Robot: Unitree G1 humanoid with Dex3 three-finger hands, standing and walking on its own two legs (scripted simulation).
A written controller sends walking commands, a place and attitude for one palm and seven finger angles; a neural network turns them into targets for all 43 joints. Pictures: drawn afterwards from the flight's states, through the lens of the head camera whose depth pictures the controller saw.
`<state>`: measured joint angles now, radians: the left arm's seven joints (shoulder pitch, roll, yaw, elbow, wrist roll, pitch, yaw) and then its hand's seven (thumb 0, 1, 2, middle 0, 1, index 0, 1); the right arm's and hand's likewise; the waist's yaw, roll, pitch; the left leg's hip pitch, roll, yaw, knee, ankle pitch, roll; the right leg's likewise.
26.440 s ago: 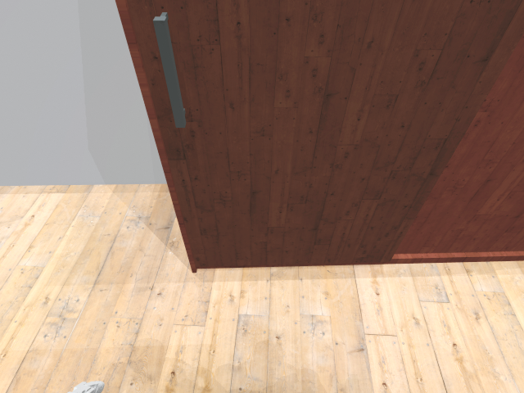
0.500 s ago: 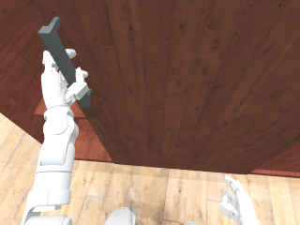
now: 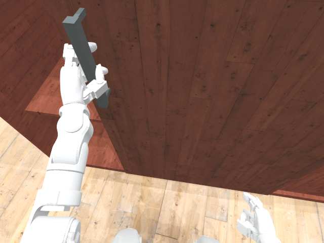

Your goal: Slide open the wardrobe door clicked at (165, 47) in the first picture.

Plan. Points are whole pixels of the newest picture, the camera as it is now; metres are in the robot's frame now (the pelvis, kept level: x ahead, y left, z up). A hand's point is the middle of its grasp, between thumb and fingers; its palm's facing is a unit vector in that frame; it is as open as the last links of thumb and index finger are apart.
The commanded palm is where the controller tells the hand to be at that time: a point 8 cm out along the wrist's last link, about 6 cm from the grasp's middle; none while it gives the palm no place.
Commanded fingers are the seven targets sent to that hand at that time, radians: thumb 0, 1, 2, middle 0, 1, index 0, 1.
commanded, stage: step sideways, sliding the door along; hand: left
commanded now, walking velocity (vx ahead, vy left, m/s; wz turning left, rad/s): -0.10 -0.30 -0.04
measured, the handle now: (94, 65) +0.45 +0.23 +0.16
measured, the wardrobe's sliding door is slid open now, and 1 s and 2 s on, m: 0.44 0.67 0.67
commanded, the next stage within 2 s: stop walking and hold the door there in 1.28 s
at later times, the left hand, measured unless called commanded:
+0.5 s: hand (154, 88) +0.39 +0.08 +0.16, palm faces +0.28 -0.96 -0.08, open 6.8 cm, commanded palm +0.36 +0.06 +0.16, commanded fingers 0.00 0.90 0.90 -0.45 -1.40 -0.45 -1.40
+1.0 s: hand (209, 94) +0.39 -0.04 +0.16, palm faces +0.34 -0.94 -0.08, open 6.9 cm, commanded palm +0.36 -0.06 +0.15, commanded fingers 0.00 0.90 0.90 -0.45 -1.40 -0.45 -1.40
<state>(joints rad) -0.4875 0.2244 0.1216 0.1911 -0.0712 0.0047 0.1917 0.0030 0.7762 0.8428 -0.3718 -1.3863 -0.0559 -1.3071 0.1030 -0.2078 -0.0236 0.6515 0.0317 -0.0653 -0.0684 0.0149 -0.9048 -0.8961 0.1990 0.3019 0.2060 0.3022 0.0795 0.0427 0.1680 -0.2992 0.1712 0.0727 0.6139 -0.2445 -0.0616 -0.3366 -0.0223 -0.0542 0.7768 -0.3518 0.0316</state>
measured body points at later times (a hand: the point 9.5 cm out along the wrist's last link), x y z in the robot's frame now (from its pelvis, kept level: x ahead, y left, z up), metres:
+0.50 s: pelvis +0.01 -0.10 +0.01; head +0.09 -0.10 +0.45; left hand +0.37 +0.13 +0.16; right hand +0.22 -0.30 -0.09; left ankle +0.00 +0.08 -0.73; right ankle +0.05 -0.24 -0.68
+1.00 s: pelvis +0.03 -0.24 +0.01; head +0.10 -0.23 +0.45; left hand +0.37 +0.01 +0.16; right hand +0.24 -0.43 -0.09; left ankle +0.00 -0.04 -0.73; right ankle +0.08 -0.38 -0.69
